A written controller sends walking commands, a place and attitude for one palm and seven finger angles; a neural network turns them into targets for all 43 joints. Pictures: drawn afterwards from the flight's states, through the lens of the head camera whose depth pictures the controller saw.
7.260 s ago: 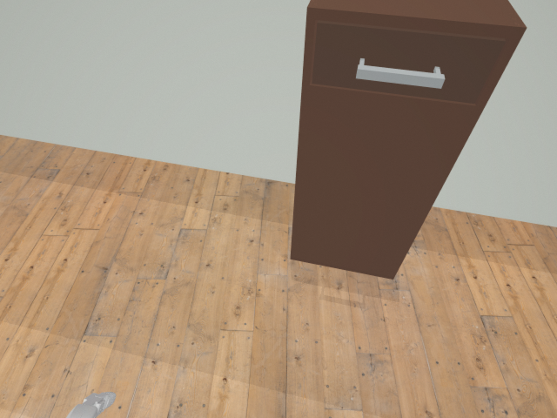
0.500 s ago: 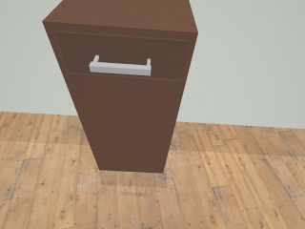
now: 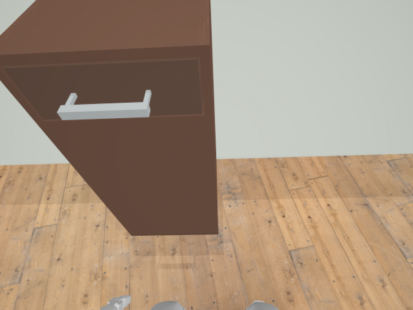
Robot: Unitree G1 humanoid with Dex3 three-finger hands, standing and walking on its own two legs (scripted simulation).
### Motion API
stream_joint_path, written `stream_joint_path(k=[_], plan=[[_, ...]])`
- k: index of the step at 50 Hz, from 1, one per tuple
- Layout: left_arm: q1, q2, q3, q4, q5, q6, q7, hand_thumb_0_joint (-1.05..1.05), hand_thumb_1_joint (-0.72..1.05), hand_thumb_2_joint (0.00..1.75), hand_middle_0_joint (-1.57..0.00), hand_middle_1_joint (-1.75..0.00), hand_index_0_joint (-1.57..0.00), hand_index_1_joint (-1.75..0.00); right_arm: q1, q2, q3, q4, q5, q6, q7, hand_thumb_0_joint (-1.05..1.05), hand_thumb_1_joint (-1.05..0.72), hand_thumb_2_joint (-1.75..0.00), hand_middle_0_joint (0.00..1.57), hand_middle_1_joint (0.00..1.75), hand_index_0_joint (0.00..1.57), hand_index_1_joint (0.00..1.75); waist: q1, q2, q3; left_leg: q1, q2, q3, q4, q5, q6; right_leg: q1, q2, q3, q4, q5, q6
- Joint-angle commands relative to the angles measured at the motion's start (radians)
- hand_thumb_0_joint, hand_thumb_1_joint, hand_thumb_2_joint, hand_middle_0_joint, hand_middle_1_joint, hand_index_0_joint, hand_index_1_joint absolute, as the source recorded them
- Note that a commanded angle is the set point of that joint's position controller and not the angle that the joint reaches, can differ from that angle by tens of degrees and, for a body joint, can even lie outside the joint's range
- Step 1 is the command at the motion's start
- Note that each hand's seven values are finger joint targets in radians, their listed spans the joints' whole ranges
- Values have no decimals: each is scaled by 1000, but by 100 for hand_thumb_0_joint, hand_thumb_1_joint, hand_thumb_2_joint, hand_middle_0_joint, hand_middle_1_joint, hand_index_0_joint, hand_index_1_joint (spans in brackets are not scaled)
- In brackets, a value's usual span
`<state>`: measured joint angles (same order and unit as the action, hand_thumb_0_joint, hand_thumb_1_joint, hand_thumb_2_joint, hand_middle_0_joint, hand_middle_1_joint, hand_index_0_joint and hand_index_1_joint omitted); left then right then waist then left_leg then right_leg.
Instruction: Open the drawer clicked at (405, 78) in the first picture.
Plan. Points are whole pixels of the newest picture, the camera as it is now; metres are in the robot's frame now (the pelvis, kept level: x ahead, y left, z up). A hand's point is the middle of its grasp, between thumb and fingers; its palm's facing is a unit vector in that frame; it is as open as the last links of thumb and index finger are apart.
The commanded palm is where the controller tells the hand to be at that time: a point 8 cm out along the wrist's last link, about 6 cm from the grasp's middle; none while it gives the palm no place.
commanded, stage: come to a stop and stand still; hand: left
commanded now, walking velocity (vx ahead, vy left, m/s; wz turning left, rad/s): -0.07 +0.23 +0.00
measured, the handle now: (107, 103) +0.49 +0.22 +0.13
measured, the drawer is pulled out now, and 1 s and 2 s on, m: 0.00 0.00 0.00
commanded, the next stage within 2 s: look again from close up in 1.12 s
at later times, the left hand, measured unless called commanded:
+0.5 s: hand out of the picture -0.06 +0.22 -0.16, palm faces +0.08 -0.97 -0.22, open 7.4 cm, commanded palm none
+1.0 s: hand out of the picture -0.11 +0.17 -0.16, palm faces +0.04 -0.99 -0.16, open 7.3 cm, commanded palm none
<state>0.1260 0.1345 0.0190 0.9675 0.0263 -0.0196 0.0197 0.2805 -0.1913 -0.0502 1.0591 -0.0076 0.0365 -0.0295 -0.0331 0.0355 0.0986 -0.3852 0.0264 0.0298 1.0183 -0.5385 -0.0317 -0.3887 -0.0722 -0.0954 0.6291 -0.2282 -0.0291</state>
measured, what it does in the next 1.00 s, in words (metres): steps on the spot: left foot, then right foot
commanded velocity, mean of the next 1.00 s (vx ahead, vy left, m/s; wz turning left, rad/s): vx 0.00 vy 0.01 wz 0.00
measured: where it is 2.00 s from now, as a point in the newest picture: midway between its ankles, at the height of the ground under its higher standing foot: outside the picture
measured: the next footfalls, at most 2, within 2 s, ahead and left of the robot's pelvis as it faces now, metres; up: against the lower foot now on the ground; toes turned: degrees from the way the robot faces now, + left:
left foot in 0.26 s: +0.00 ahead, +0.12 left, +0.00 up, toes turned +6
right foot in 0.54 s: -0.05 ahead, -0.07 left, +0.00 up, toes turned -1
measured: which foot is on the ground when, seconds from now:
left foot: up 0.00-0.24, down 0.26-1.00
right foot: down 0.00-0.26, up 0.28-0.52, down 0.54-1.00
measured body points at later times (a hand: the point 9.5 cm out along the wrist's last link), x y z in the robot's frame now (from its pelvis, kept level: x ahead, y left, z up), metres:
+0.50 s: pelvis -0.06 +0.04 +0.01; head -0.04 +0.04 +0.46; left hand -0.06 +0.27 -0.14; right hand -0.01 -0.19 -0.14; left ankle -0.04 +0.13 -0.73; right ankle -0.08 -0.07 -0.71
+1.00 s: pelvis -0.10 +0.02 +0.01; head -0.09 +0.01 +0.46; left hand -0.11 +0.23 -0.15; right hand -0.13 -0.19 -0.15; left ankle -0.04 +0.13 -0.73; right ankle -0.09 -0.07 -0.73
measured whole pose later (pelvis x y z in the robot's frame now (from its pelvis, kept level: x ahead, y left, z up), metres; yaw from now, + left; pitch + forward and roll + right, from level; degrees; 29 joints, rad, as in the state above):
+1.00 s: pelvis -0.10 +0.02 +0.01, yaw +1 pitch -2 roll +0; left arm 0.32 0.12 0.00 1.10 0.01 0.00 0.03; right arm 0.34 -0.12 0.00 1.14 -0.02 0.02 -0.03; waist -0.01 0.00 0.03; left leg -0.25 0.01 0.04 0.43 -0.14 0.01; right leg -0.18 0.03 -0.06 0.46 -0.25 -0.06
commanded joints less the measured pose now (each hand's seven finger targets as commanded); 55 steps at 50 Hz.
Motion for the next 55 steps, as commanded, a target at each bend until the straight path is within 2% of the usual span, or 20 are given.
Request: stream_joint_path(k=[1,7,10,11,12,13,14,16,17,19,23,25,26,28,29,30,32,35,40,55], plan=[[112,232,72,-38,-3,11,23,0,90,90,-20,-30,-20,-30,47,-41,-15,-56,-8,6,15,0,-90,-90,20,30,20,30,62,-165,-155,-79,-1,-20,105,76,-21,159,-301,269,-273,439,-161],[76,248,81,-67,14,31,24,0,90,90,-20,-30,-20,-30,11,-23,-15,-105,-9,3,28,0,-90,-90,20,30,20,30,64,-185,-140,34,-13,7,-182,94,-2,69,-275,282,-340,-13,-157],[41,241,77,-74,5,47,17,0,90,90,-20,-30,-20,-30,118,-18,-9,-80,-7,-11,26,0,-90,-90,20,30,20,30,7,-193,-143,260,-48,55,-476,236,23,-58,-198,234,-310,-175,-85],[47,216,70,-77,0,54,14,0,90,90,-20,-30,-20,-30,152,-31,-9,-73,-5,-17,20,0,-90,-90,20,30,20,30,-7,-130,-146,340,-34,49,-584,259,28,-102,-147,191,-244,-221,-47],[59,160,56,-88,-5,62,11,0,90,90,-20,-30,-20,-30,152,-83,-18,-89,-11,-22,14,0,-90,-90,20,30,20,30,-12,59,-122,302,94,-122,-718,151,63,-149,-53,116,-71,-266,-2],[54,102,46,-105,-13,72,7,0,90,90,-20,-30,-20,-30,76,-163,-30,-136,-22,-20,9,0,-90,-90,20,30,20,30,0,313,-38,104,287,-360,-858,60,149,-177,44,20,121,-310,48],[40,123,48,-101,-10,75,7,0,90,90,-20,-30,-20,-30,-10,-166,-22,-170,-27,-17,6,0,-90,-90,20,30,20,30,15,215,11,-84,326,-370,-889,47,222,-95,28,96,248,-268,30],[102,107,51,-48,3,73,-3,0,90,90,-20,-30,-20,-30,-119,-108,-3,-173,-26,-31,-3,0,-90,-90,20,30,20,30,77,142,-15,-96,211,-218,-835,191,193,-12,36,123,362,-145,28],[145,101,47,-30,3,67,-5,0,90,90,-20,-30,-20,-30,-125,-96,4,-177,-23,-37,-4,0,-90,-90,20,30,20,30,87,118,-42,-70,188,-182,-803,267,185,-7,44,113,384,-126,26],[169,86,36,-10,-1,56,-4,0,90,90,-20,-30,-20,-30,-94,-98,7,-162,-20,-43,-3,0,-90,-90,20,30,20,30,75,75,-69,57,168,-144,-772,380,190,-19,40,92,314,-141,35],[132,65,16,-7,-8,35,2,0,90,90,-20,-30,-20,-30,28,-89,6,-101,-20,-45,-10,0,-90,-90,20,30,20,30,21,64,-97,244,192,-195,-717,590,209,24,35,68,20,-225,40],[197,64,11,27,-12,21,8,0,90,90,-20,-30,-20,-30,43,-90,9,-82,-10,-49,-10,0,-90,-90,20,30,20,30,42,34,-139,255,165,-176,-654,647,176,151,33,73,-193,-75,41],[232,83,10,50,-12,11,13,0,90,90,-20,-30,-20,-30,40,-70,14,-73,-2,-54,-6,0,-90,-90,20,30,20,30,51,-15,-173,213,129,-151,-614,594,137,251,1,127,-270,42,32],[239,131,6,69,-11,-2,17,0,90,90,-20,-30,-20,-30,23,-39,23,-75,6,-59,-1,0,-90,-90,20,30,20,30,31,-117,-142,163,49,-69,-594,461,69,266,-118,232,-252,322,-24],[222,130,1,75,-13,-4,16,0,90,90,-20,-30,-20,-30,24,-38,23,-66,4,-56,1,0,-90,-90,20,30,20,30,19,-129,-139,193,38,-66,-615,436,58,231,-123,223,-243,307,-39],[206,119,0,82,-15,-8,17,0,90,90,-20,-30,-20,-30,18,-41,22,-47,-1,-48,0,0,-90,-90,20,30,20,30,19,-219,-128,216,42,-61,-605,426,52,203,-95,220,-254,262,-40],[196,100,-8,84,-16,-5,19,0,90,90,-20,-30,-20,-30,24,-44,25,-25,-2,-44,0,0,-90,-90,20,30,20,30,16,-200,-75,235,52,-60,-630,407,53,144,-77,201,-286,139,-34],[201,89,-10,93,-19,2,18,0,90,90,-20,-30,-20,-30,29,-37,35,7,-3,-42,1,0,-90,-90,20,30,20,30,23,-72,-7,218,60,-75,-671,357,56,97,-46,202,-321,-66,-25],[225,91,-8,110,-18,9,15,0,90,90,-20,-30,-20,-30,53,-24,40,34,-9,-33,2,0,-90,-90,20,30,20,30,28,-24,49,160,52,-79,-691,245,52,63,-32,208,-355,-216,-27],[265,61,-4,120,-19,4,12,0,90,90,-20,-30,-20,-30,127,12,42,57,-11,-41,-3,0,-90,-90,20,30,20,30,34,-38,9,114,57,-93,-688,236,55,89,-21,196,-336,-204,-30]])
